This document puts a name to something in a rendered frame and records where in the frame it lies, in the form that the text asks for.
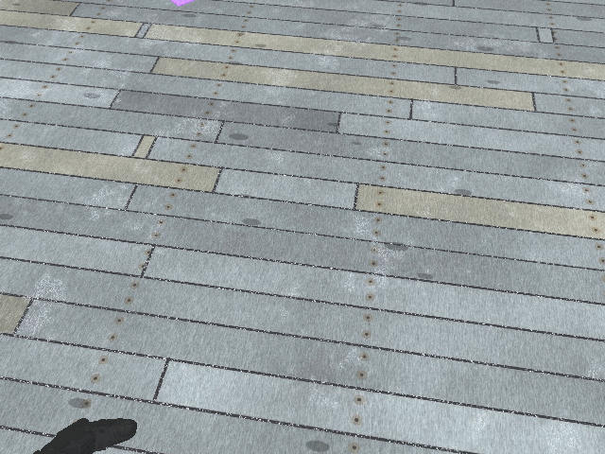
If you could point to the left robot hand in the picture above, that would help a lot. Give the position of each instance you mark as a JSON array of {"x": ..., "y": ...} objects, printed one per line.
[{"x": 84, "y": 437}]

